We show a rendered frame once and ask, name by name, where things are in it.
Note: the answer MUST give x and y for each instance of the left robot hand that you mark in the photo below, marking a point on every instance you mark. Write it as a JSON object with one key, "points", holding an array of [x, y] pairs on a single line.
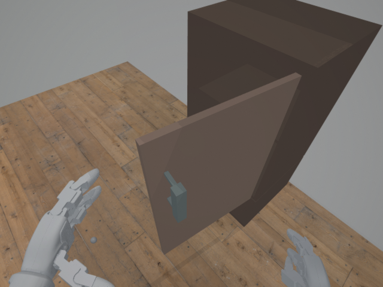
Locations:
{"points": [[44, 253]]}

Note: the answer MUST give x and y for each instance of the cupboard door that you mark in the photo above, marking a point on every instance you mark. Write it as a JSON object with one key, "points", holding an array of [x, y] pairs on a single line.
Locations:
{"points": [[217, 154]]}

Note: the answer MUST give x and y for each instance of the robot left forearm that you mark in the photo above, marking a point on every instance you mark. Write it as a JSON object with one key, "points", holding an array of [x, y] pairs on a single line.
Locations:
{"points": [[30, 279]]}

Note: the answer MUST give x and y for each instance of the handle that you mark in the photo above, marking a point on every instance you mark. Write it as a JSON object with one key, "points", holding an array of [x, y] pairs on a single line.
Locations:
{"points": [[178, 198]]}

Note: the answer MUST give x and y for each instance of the right robot hand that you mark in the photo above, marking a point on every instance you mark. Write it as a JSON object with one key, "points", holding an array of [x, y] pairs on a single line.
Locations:
{"points": [[310, 268]]}

